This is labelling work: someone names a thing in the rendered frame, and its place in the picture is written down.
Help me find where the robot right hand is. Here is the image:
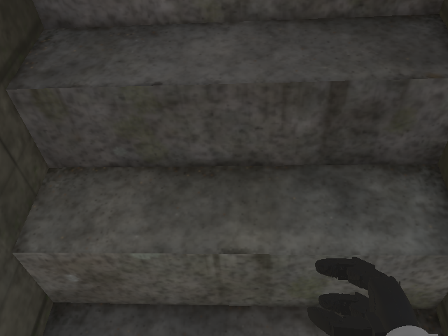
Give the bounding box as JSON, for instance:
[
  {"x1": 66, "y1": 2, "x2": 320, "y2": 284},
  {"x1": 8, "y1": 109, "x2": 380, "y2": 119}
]
[{"x1": 307, "y1": 257, "x2": 420, "y2": 336}]

